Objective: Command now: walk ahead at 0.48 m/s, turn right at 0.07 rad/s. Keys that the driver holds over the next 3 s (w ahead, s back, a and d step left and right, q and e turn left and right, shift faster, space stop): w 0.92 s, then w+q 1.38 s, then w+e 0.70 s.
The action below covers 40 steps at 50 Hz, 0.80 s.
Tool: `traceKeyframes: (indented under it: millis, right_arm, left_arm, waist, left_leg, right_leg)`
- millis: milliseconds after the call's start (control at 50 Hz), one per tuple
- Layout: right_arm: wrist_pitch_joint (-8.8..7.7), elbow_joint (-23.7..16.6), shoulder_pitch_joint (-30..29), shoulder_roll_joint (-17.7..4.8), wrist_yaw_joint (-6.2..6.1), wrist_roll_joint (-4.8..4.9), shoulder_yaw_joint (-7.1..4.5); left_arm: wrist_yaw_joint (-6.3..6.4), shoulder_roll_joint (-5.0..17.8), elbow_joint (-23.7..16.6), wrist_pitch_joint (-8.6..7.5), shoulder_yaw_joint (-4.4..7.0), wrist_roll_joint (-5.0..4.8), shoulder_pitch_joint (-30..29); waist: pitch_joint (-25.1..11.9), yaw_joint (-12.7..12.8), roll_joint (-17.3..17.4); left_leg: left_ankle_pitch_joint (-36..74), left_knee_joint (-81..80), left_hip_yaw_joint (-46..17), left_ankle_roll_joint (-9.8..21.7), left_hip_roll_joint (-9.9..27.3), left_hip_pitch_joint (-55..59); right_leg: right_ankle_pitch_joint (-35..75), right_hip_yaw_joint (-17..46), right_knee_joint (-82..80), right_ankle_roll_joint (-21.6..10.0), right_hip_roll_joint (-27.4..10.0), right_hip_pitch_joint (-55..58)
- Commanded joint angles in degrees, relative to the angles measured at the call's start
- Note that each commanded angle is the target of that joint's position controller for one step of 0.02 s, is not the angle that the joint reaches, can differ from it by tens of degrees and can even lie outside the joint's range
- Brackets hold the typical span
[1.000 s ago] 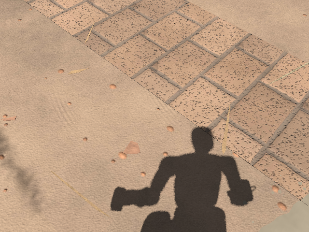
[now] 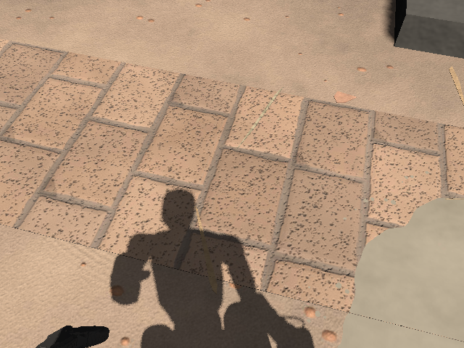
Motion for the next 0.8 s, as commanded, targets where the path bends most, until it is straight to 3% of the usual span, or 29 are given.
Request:
traceKeyframes:
  millis: [20, 60, 80, 100, 120, 140, 160, 180, 200, 220, 260, 300, 340, 420, 520, 580, 600, 620, 640, 660, 680, 700, 720, 740, 760, 800]
  right_arm:
    - [-0.19, -2.5, -1.0, -11.1, -0.44, 0.59, -2.64]
    - [0.40, -2.2, -1.6, -12.3, -0.74, 0.50, -2.94]
    - [0.74, -2.2, -1.9, -12.0, -0.91, 0.35, -2.70]
    - [0.75, -3.1, -2.0, -10.3, -1.11, -0.52, -1.84]
    - [-0.03, -5.0, 4.5, -3.4, -0.84, -1.01, 0.34]
    - [-1.22, -4.0, 4.1, -5.0, -0.57, -0.33, 0.30]
    - [-1.73, -5.5, -1.9, -9.7, -0.12, 1.41, -1.14]
    - [-2.02, -6.7, -6.1, -9.7, -0.05, 1.44, -0.98]
    - [-2.01, -6.9, -8.1, -9.0, -0.16, 0.33, -0.98]
    - [-1.50, -6.5, -7.3, -8.6, -0.18, -0.27, -1.23]
    - [-0.37, -5.4, -4.8, -6.4, -0.06, -0.35, -0.83]
    - [0.42, -6.0, -6.7, -5.6, -0.37, -0.84, -0.66]
    - [0.35, -7.4, -11.3, -5.3, -0.50, -1.27, -0.48]
    - [-0.80, -9.6, -20.1, -3.5, 0.51, -0.90, 0.37]
    - [-1.44, -12.5, -27.5, -4.4, 2.19, -0.25, 0.32]
    - [-1.58, -12.5, -25.2, -6.0, 2.69, -0.43, -0.27]
    - [-1.59, -11.5, -20.7, -7.3, 2.46, -0.55, -1.00]
    - [-1.50, -9.0, -12.2, -9.9, 1.90, -0.66, -2.36]
    - [-1.17, -7.2, -1.7, -14.0, 1.21, -1.20, -3.47]
    - [-0.95, -6.1, 0.0, -17.1, 1.59, -1.24, -4.08]
    - [-0.89, -6.6, -0.1, -11.1, 1.59, -0.57, -2.59]
    - [-0.90, -6.9, -4.0, -9.5, 1.37, -0.64, -1.97]
    - [-0.89, -7.3, -7.7, -9.0, 1.31, -0.91, -1.75]
    - [-0.98, -7.4, -10.1, -7.8, 1.42, -1.35, -1.46]
    - [-1.27, -7.5, -11.3, -6.9, 1.45, -1.97, -1.15]
    - [-1.89, -6.8, -11.7, -6.6, 1.60, -1.50, -1.19]
  left_arm:
    - [-0.74, 4.2, -5.9, -1.32, 1.05, -0.42, -6.6]
    - [-0.56, 6.4, -5.0, -1.29, 2.17, -0.17, -2.0]
    - [-0.08, 8.4, -2.9, -1.05, 3.39, -0.02, 5.4]
    - [0.63, 11.0, -0.8, -0.68, 4.47, 0.12, 15.0]
    - [0.92, 17.4, 0.2, -0.35, 5.78, 1.44, 21.2]
    - [0.74, 13.3, 0.8, -0.24, 4.63, 0.70, 22.3]
    - [0.78, 10.3, 0.8, -0.23, 3.53, 0.36, 18.0]
    - [0.80, 9.0, 0.4, -0.17, 3.05, 0.31, 14.1]
    - [0.59, 7.8, 0.4, -0.26, 2.65, 0.80, 11.1]
    - [0.44, 6.5, 0.2, -0.60, 2.24, 1.38, 9.1]
    - [0.34, 6.1, 0.7, -1.33, 2.34, 1.18, 7.6]
    - [0.42, 7.0, 2.1, -2.10, 2.60, 0.77, 8.0]
    - [0.84, 7.7, 3.3, -2.20, 2.78, 0.79, 9.5]
    - [1.55, 9.3, 5.3, -1.53, 2.98, 0.24, 13.1]
    - [1.89, 10.6, 8.7, -0.05, 3.28, -0.33, 18.5]
    - [2.34, 11.7, 9.6, 1.00, 3.65, -0.34, 18.4]
    - [2.48, 12.1, 9.5, 1.32, 3.70, -0.25, 17.4]
    - [2.65, 11.1, 9.3, 1.61, 3.20, 0.11, 17.1]
    - [2.88, 8.2, 7.7, 1.48, 1.89, 1.54, 17.7]
    - [2.22, 1.2, 7.3, 0.30, -0.01, 0.93, 25.8]
    - [1.88, 7.5, 8.0, -0.74, 1.22, -0.25, 21.4]
    - [1.58, 9.9, 6.1, -1.37, 2.04, -1.63, 15.6]
    - [1.83, 9.2, 5.3, -1.64, 1.81, -1.35, 12.5]
    - [1.96, 8.7, 5.1, -1.56, 1.99, -0.36, 11.0]
    - [1.92, 7.9, 5.4, -1.10, 2.08, -0.07, 12.3]
    - [2.02, 5.8, 6.2, 0.05, 1.73, 0.08, 14.3]
  waist:
    - [2.5, 2.3, 8.2]
    - [-1.0, 6.0, 8.6]
    - [-5.8, 10.0, 7.9]
    - [-12.6, 14.4, 6.4]
    - [-22.5, 12.5, -8.2]
    - [-26.5, 13.1, -12.2]
    - [-15.8, 12.7, -8.0]
    - [-9.3, 11.3, -4.1]
    - [-5.2, 9.5, -1.1]
    - [-3.8, 7.3, -2.0]
    - [-3.5, 5.1, -3.0]
    - [-1.5, 4.6, -2.1]
    - [0.3, 5.7, -0.8]
    - [1.9, 9.0, 0.1]
    - [3.2, 11.0, 0.0]
    - [0.8, 8.7, -1.6]
    - [-2.3, 5.8, -2.1]
    - [-8.2, 1.6, -1.3]
    - [-17.5, -1.8, 4.8]
    - [-24.2, 2.8, 20.1]
    - [-22.0, -0.2, 13.5]
    - [-13.3, 0.3, 10.4]
    - [-8.4, 2.0, 5.6]
    - [-5.0, 3.5, 4.3]
    - [-4.7, 5.4, 5.8]
    - [-4.4, 6.9, 6.6]
  left_leg:
    - [23.9, -2.8, -7.3, 8.5, 15.1, -3.1]
    - [39.3, 4.0, -5.5, 7.0, 14.9, -0.8]
    - [46.9, 13.0, -3.2, 5.8, 12.8, -2.4]
    - [40.0, 26.2, -1.8, 3.9, 10.6, -11.0]
    - [10.7, 50.6, 0.8, -0.3, 1.7, -33.3]
    - [-14.6, 58.8, -7.0, -0.2, -0.8, -40.1]
    - [-11.8, 61.9, -6.7, 0.4, 2.8, -45.6]
    - [-6.5, 59.7, -4.5, 0.8, 5.5, -45.3]
    - [-2.8, 56.5, -3.7, 0.5, 7.2, -43.6]
    - [0.1, 54.0, -4.1, 0.3, 8.9, -40.2]
    - [2.5, 52.0, -3.6, -0.7, 9.6, -36.2]
    - [5.5, 48.3, -3.1, -1.9, 9.9, -37.4]
    - [11.7, 41.8, -3.0, -2.8, 10.1, -40.3]
    - [24.0, 25.9, -0.7, -2.4, 7.8, -37.5]
    - [21.8, 17.8, -0.9, -0.2, 6.0, -39.5]
    - [14.5, 15.6, 0.4, 2.1, 3.9, -34.6]
    - [13.6, 14.6, 2.2, 3.4, 2.0, -27.6]
    - [15.2, 14.2, 2.9, 5.2, 1.4, -14.9]
    - [18.7, 17.2, -8.5, 8.8, 11.8, 3.5]
    - [4.0, 10.6, -36.1, 17.7, 23.4, 21.3]
    - [-3.7, 5.7, -39.8, 15.9, 22.5, 19.8]
    - [-2.1, 4.3, -31.5, 13.8, 21.0, 12.7]
    - [4.4, 3.1, -25.5, 12.8, 18.9, 4.8]
    - [10.6, 1.5, -21.2, 12.7, 17.0, -1.5]
    - [14.3, -0.1, -18.3, 12.5, 15.6, -5.4]
    - [17.8, -2.9, -14.3, 13.3, 14.3, -9.2]
  right_leg:
    - [0.9, -1.1, -4.3, -1.9, 1.7, 4.4]
    - [-1.8, -2.7, -6.0, -4.3, 3.7, 12.3]
    - [-1.3, -4.0, -7.2, -6.1, 5.1, 22.8]
    - [-1.4, 0.5, -5.3, -8.5, 0.3, 38.5]
    - [-11.6, 26.9, -6.7, -17.2, -16.1, 60.9]
    - [-19.5, 42.8, -16.4, -19.1, -19.3, 60.8]
    - [-22.3, 35.1, -17.9, -16.4, -17.2, 53.3]
    - [-17.9, 27.5, -19.0, -15.0, -14.9, 44.5]
    - [-12.0, 22.4, -20.7, -14.4, -12.5, 37.0]
    - [-7.4, 18.6, -22.5, -13.9, -10.5, 31.9]
    - [-3.1, 14.6, -25.5, -14.8, -9.0, 26.7]
    - [0.3, 11.0, -27.6, -15.4, -8.6, 24.2]
    - [2.7, 8.5, -28.6, -15.2, -8.0, 24.7]
    - [2.9, 3.6, -28.9, -12.7, -6.0, 25.9]
    - [4.0, 4.9, -25.3, -11.9, -10.1, 36.0]
    - [15.3, 5.1, -19.6, -10.2, -11.3, 40.8]
    - [25.0, 3.9, -14.0, -9.3, -10.1, 40.7]
    - [29.3, 1.6, -3.5, -7.7, -7.1, 37.3]
    - [13.6, -0.6, 14.4, -5.6, -3.6, 25.3]
    - [-28.0, 0.5, 33.0, -2.0, 7.2, 2.4]
    - [-31.5, 7.3, 38.5, -2.5, 4.8, -4.0]
    - [-26.7, 5.8, 38.8, -2.9, 2.1, -7.3]
    - [-21.6, 3.8, 36.3, -2.7, -0.7, -6.1]
    - [-18.4, 3.3, 33.1, -2.2, -2.3, -4.4]
    - [-16.1, 3.7, 31.5, -1.9, -3.8, -0.8]
    - [-14.6, 3.0, 28.9, -0.8, -4.3, 2.0]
